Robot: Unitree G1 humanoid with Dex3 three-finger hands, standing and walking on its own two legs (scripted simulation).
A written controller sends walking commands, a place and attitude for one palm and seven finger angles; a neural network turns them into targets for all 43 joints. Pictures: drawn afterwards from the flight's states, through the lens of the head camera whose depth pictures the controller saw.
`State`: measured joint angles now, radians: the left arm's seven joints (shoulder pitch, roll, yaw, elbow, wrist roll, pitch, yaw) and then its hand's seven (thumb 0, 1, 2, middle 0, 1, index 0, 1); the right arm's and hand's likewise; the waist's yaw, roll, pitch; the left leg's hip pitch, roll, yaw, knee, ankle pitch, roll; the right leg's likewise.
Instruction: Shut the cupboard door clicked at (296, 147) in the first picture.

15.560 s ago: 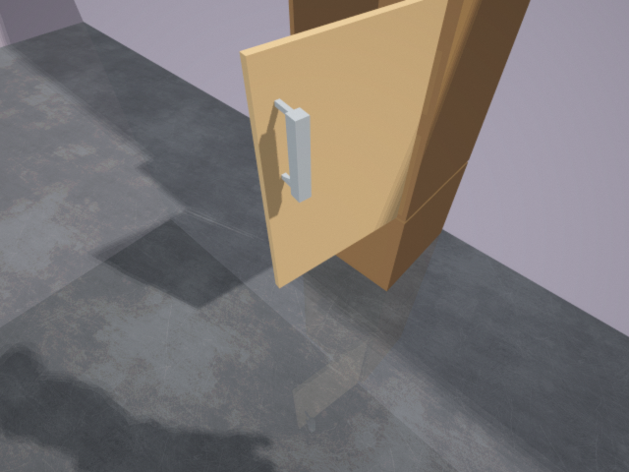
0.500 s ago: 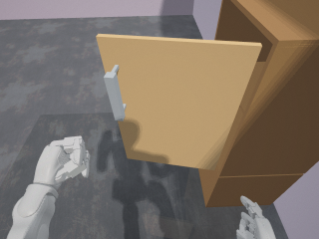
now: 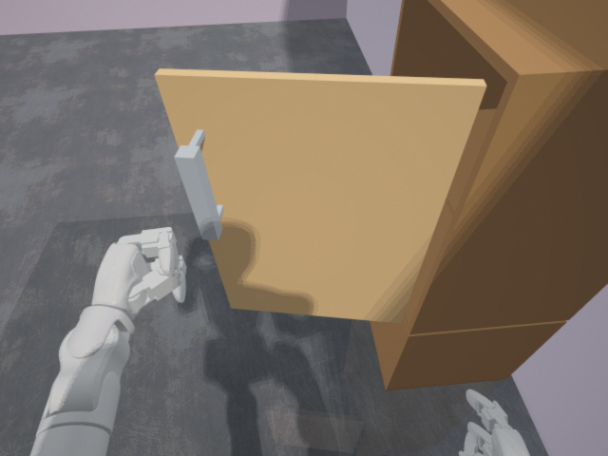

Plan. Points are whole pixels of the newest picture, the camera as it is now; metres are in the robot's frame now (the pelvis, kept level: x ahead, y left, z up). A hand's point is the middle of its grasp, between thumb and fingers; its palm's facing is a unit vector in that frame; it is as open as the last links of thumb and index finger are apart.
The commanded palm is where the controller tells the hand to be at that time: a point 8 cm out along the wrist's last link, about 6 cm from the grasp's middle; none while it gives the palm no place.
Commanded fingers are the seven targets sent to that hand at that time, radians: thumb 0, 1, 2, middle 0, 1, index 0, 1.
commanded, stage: bring the fist close to the handle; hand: left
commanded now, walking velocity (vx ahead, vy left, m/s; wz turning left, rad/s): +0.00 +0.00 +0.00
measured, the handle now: (205, 187) +0.48 +0.18 +0.10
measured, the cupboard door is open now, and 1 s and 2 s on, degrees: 79 79 66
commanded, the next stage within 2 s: push the door shut along its arc in 0.70 s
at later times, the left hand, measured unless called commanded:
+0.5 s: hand (206, 237) +0.37 +0.15 +0.10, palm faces -0.03 -1.00 -0.01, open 3.1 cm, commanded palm +0.34 +0.20 +0.11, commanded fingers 0.00 0.90 0.90 -1.30 -1.50 -1.30 -1.50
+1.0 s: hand (203, 236) +0.37 +0.16 +0.10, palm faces -0.08 -1.00 -0.02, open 3.1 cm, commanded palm +0.36 +0.21 +0.11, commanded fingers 0.00 0.90 0.90 -1.30 -1.50 -1.30 -1.50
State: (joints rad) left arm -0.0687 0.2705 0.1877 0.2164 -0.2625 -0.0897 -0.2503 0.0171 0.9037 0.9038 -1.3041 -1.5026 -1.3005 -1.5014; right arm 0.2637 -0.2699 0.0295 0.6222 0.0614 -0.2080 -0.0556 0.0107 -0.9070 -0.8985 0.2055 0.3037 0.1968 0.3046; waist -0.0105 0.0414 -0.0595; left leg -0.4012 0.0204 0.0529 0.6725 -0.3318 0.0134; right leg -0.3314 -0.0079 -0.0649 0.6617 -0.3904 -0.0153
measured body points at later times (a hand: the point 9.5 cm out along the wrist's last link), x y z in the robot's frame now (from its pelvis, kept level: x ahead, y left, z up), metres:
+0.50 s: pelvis +0.00 +0.00 +0.00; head +0.02 -0.01 +0.45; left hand +0.37 +0.21 +0.11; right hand +0.12 -0.25 -0.10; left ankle +0.01 +0.11 -0.72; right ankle -0.03 -0.10 -0.72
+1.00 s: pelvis -0.01 +0.00 +0.00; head +0.01 -0.01 +0.45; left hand +0.37 +0.21 +0.11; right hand +0.12 -0.26 -0.10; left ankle +0.01 +0.11 -0.72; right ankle -0.03 -0.11 -0.72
